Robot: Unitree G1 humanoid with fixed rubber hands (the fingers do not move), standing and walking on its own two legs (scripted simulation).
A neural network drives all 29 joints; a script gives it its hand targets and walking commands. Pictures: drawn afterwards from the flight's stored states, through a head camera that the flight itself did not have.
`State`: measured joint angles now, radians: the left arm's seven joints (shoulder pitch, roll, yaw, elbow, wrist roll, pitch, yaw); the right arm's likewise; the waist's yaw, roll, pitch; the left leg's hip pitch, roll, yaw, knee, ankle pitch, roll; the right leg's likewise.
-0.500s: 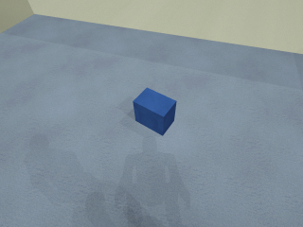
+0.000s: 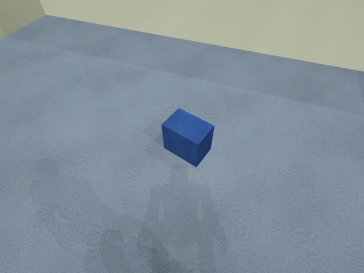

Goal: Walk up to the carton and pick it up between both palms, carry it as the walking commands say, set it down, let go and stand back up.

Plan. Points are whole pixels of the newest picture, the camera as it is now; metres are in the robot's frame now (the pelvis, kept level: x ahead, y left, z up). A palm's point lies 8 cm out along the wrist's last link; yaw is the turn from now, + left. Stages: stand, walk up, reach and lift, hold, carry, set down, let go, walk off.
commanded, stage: walk up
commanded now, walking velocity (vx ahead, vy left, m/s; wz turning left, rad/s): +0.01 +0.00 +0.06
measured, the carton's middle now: (187, 137) +0.97 -0.05 -0.65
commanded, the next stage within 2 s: none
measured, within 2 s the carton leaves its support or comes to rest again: neither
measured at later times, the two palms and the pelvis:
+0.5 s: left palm out of the picture -0.03 +0.22 -0.15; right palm out of the picture +0.00 -0.22 -0.15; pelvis -0.02 +0.00 -0.01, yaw +7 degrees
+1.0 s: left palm out of the picture -0.06 +0.19 -0.14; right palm out of the picture +0.00 -0.22 -0.15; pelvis -0.03 -0.01 +0.01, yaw +7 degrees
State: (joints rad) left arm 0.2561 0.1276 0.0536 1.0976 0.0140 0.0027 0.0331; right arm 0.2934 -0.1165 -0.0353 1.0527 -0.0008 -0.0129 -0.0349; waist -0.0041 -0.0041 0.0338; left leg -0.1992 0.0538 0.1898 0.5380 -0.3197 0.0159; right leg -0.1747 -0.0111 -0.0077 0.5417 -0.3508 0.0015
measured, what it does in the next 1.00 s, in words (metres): stands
